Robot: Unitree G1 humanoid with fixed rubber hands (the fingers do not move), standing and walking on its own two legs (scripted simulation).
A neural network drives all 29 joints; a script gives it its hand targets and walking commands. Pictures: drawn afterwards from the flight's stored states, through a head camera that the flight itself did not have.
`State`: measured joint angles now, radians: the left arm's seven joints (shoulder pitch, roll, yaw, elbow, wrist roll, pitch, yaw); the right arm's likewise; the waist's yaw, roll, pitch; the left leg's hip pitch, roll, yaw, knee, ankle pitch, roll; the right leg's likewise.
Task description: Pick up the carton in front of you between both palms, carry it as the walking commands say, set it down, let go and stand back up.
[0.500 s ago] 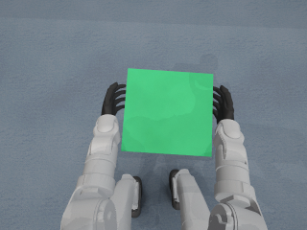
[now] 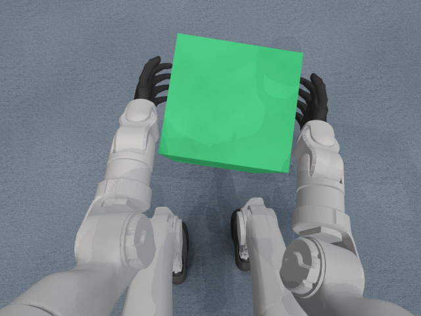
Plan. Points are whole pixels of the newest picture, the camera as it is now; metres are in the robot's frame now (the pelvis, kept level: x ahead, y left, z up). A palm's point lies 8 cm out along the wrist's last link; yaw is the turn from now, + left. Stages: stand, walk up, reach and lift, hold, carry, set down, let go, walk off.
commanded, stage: set down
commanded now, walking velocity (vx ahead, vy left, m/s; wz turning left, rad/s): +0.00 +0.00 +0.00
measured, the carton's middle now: (225, 118) +0.46 -0.06 -0.16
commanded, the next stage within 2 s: none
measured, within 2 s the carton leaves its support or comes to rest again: rests again in 1.54 s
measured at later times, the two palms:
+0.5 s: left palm (170, 107) +0.52 +0.07 -0.24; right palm (291, 132) +0.44 -0.22 -0.23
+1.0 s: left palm (179, 113) +0.54 +0.05 -0.34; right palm (286, 133) +0.46 -0.24 -0.32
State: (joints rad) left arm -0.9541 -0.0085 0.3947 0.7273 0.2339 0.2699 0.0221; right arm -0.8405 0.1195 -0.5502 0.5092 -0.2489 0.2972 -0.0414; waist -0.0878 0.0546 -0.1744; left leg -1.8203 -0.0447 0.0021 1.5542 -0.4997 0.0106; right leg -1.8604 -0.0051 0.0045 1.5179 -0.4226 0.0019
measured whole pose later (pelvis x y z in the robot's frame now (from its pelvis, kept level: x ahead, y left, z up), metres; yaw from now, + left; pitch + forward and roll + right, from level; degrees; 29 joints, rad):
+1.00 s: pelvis -0.01 +0.01 -0.17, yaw -2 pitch +44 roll -3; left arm -1.42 0.25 0.05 1.04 0.06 0.24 0.10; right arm -1.19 -0.08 -0.53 0.76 -0.01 0.23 -0.06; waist -0.18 0.01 0.17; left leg -2.33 -0.07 0.00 2.16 -0.60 0.03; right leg -2.33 0.04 0.02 2.09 -0.53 0.06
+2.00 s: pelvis -0.02 +0.01 -0.19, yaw -2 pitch +36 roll -5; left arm -1.52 0.38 -0.04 1.21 -0.01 0.11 0.05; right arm -1.30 -0.18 -0.51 1.11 0.03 0.05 -0.06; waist -0.17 -0.04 0.38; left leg -2.25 -0.07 -0.03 2.24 -0.61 0.02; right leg -2.25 0.04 -0.01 2.15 -0.53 0.07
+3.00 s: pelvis +0.00 +0.01 -0.01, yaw -2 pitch +47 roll -3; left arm -1.27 0.38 0.06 0.97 0.01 0.25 0.00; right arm -0.94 -0.13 -0.38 0.65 0.13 0.19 -0.10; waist -0.19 0.05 -0.07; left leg -1.91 -0.05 -0.03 1.59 -0.50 0.01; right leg -1.93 0.03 0.00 1.52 -0.42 0.03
